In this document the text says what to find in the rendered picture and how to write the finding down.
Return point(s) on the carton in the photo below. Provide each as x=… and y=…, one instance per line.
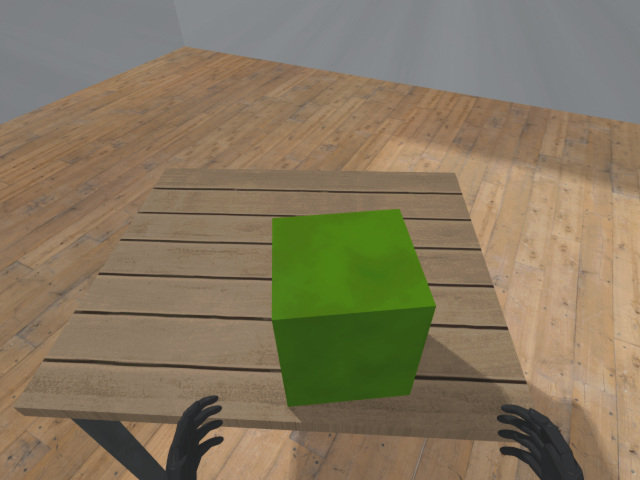
x=351, y=307

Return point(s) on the table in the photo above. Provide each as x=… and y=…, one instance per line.
x=182, y=310

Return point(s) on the robot left hand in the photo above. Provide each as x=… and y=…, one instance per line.
x=185, y=451

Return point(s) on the robot right hand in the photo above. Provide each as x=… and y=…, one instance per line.
x=551, y=458

